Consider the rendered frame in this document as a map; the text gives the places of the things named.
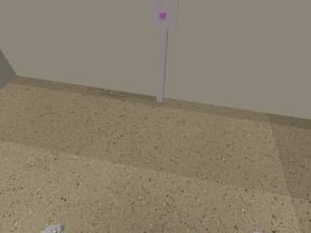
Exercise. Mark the button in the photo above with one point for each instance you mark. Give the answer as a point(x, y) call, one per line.
point(162, 15)

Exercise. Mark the panel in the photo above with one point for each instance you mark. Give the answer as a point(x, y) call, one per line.
point(163, 25)

